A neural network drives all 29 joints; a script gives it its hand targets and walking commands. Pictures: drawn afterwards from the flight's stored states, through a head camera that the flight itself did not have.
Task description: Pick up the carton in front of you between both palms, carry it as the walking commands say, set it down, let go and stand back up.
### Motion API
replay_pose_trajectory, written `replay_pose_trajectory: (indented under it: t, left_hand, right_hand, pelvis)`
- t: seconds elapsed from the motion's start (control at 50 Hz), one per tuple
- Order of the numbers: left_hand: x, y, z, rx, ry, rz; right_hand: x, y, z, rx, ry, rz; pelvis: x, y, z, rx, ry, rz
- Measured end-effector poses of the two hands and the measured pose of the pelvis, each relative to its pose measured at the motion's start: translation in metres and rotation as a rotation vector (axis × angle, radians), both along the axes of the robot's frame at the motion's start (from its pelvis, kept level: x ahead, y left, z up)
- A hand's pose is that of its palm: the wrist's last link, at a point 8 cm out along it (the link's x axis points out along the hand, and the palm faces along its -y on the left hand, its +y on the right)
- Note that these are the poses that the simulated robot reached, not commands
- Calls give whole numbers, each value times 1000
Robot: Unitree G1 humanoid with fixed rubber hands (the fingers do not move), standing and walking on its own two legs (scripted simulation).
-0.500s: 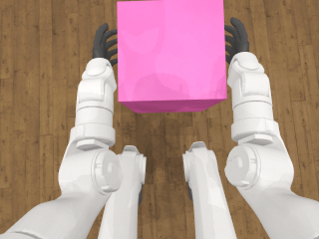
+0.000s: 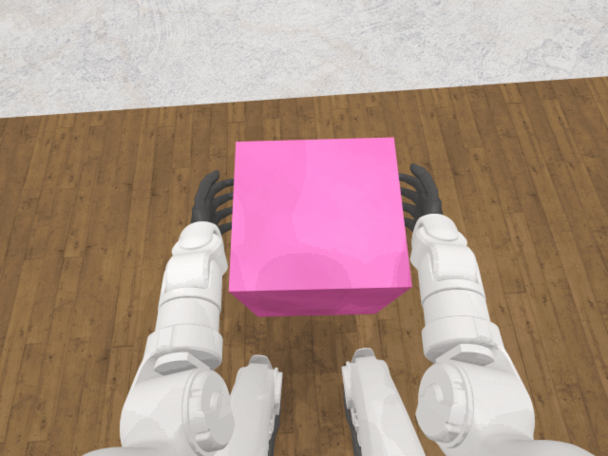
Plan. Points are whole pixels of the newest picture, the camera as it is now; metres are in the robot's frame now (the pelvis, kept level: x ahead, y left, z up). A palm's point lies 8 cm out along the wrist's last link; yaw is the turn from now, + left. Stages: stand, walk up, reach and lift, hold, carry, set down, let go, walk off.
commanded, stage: reach and lift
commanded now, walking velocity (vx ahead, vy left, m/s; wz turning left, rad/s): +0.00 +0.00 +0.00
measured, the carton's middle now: (315, 240) +0.42 -0.01 -0.10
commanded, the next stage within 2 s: hold in 1.66 s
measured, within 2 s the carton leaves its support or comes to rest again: neither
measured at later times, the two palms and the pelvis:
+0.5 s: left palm (148, 216) +0.37 +0.15 +0.12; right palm (464, 200) +0.37 -0.15 +0.12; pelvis +0.04 +0.00 +0.12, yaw -1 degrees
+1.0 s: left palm (109, 216) +0.34 +0.15 +0.17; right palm (492, 196) +0.34 -0.15 +0.18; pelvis +0.05 +0.01 +0.15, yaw -1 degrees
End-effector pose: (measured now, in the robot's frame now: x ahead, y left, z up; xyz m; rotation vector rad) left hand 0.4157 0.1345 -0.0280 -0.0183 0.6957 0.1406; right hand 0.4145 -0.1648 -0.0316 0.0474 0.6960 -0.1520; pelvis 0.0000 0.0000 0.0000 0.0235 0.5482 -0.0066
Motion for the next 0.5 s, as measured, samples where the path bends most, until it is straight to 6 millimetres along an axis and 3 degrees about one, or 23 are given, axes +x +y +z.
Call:
replay_pose_trajectory:
  t: [0.5]
  left_hand:
    - [-50,13,145,5,-3,-10]
  right_hand:
    - [-46,13,151,-9,-8,1]
  pelvis:
    - [45,-1,123,-17,-366,-12]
